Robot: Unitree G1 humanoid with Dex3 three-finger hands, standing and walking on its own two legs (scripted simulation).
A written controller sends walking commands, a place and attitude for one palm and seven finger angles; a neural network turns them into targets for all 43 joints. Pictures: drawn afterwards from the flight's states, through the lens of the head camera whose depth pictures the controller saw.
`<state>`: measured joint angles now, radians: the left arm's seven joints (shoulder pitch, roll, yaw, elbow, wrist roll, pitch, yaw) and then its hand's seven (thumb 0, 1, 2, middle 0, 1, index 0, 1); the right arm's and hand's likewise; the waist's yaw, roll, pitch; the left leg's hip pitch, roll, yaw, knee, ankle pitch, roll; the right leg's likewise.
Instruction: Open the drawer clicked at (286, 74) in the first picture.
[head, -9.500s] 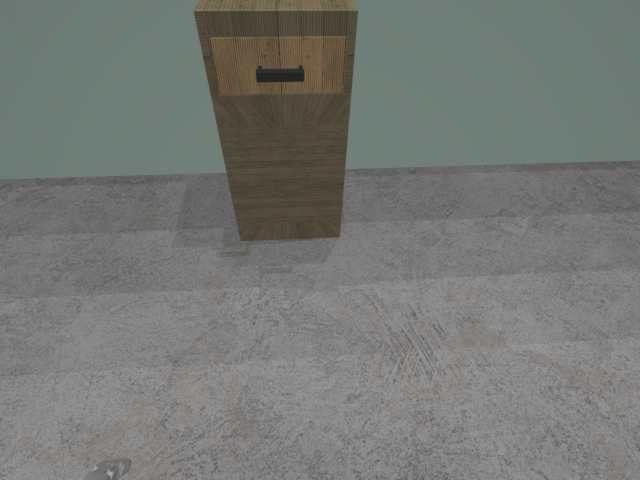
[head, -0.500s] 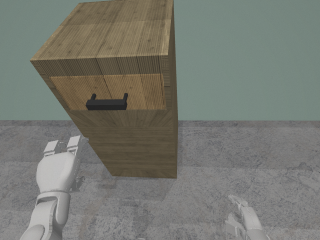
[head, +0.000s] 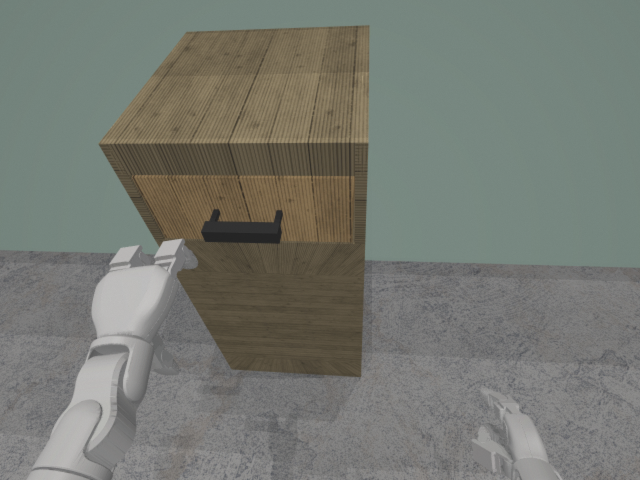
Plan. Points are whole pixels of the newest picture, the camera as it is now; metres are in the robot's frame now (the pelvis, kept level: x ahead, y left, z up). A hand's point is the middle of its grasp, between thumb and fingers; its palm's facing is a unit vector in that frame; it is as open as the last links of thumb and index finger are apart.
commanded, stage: raise the hand with hooked fingers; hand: left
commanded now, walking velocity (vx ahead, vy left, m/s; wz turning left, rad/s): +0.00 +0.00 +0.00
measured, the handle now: (244, 223) +0.52 +0.20 -0.01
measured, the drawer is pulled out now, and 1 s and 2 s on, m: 0.00 0.00 0.00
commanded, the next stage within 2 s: move the hooked fingers above the handle in 0.64 s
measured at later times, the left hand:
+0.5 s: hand (156, 292) +0.30 +0.24 +0.09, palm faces -0.03 -0.09 -1.00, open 13.8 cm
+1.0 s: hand (174, 284) +0.32 +0.22 +0.08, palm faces +0.00 -0.07 -1.00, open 13.8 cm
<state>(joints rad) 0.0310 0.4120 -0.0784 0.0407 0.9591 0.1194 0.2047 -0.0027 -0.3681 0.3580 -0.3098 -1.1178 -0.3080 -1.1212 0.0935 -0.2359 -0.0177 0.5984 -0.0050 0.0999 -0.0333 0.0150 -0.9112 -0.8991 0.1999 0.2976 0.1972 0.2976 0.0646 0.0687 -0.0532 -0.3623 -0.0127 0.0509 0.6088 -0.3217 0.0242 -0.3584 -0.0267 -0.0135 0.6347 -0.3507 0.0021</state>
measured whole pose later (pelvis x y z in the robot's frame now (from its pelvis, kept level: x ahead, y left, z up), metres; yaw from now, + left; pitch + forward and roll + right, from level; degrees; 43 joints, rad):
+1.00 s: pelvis -0.01 -0.02 +0.01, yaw +1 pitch +3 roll +1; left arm -0.20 0.48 -0.06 0.22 0.94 -0.05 0.07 0.00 -0.49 0.30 -0.32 -1.20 -0.32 -1.21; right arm 0.12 -0.25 -0.01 0.63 0.01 0.11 -0.05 0.01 -0.91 -0.90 0.20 0.30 0.20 0.30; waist 0.07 0.06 -0.01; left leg -0.30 0.00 0.02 0.50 -0.25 0.00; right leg -0.29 -0.01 -0.05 0.52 -0.29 -0.02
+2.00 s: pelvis +0.00 -0.01 +0.00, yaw +0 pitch +11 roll +0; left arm -0.61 0.41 -0.11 0.75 1.04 -0.01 0.23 0.00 -0.49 0.30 -0.32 -1.20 -0.32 -1.21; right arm 0.26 -0.25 -0.06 0.68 0.01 0.14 -0.02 0.01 -0.91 -0.90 0.20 0.30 0.20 0.30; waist -0.01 0.05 -0.09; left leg -0.50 0.00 0.04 0.62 -0.31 0.01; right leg -0.49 -0.01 -0.02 0.64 -0.34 -0.01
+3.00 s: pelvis +0.01 +0.00 -0.01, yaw +0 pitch +14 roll +0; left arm -0.72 0.41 -0.10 0.91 1.05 -0.07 0.22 0.00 -0.49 0.30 -0.32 -1.20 -0.32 -1.21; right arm 0.31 -0.25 -0.06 0.68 0.01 0.14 -0.03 0.01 -0.91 -0.90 0.20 0.30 0.20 0.30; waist -0.06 0.04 -0.11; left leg -0.56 0.01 0.04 0.66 -0.33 0.02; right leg -0.54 -0.01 -0.02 0.65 -0.34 0.00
